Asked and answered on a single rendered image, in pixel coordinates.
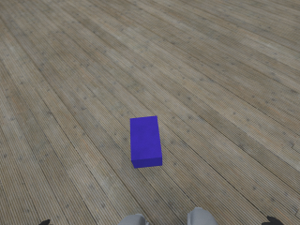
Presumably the right robot thigh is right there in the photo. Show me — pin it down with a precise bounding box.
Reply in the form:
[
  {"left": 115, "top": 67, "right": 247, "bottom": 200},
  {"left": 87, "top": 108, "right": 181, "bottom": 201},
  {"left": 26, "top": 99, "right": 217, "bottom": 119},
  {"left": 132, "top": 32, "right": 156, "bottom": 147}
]
[{"left": 187, "top": 208, "right": 218, "bottom": 225}]

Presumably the carton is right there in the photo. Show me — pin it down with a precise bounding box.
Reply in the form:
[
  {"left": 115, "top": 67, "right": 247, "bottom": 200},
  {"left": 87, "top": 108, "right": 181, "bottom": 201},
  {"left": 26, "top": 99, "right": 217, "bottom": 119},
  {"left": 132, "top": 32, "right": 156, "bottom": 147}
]
[{"left": 129, "top": 115, "right": 162, "bottom": 169}]

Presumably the robot right hand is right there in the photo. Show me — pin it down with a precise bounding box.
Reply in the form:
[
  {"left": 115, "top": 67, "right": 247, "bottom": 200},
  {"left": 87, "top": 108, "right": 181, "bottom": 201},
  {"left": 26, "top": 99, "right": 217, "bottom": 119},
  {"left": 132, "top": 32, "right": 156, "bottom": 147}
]
[{"left": 262, "top": 216, "right": 283, "bottom": 225}]

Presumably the robot thigh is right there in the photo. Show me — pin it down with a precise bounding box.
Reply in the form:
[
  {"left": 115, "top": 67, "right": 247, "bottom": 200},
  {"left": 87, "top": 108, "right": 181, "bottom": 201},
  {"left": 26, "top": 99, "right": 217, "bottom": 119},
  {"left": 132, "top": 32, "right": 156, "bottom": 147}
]
[
  {"left": 117, "top": 215, "right": 150, "bottom": 225},
  {"left": 187, "top": 208, "right": 218, "bottom": 225}
]

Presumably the left robot thigh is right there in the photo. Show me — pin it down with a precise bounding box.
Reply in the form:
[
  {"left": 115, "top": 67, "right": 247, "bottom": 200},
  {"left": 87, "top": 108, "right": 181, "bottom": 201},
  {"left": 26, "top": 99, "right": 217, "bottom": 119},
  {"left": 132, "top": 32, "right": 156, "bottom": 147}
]
[{"left": 117, "top": 215, "right": 150, "bottom": 225}]

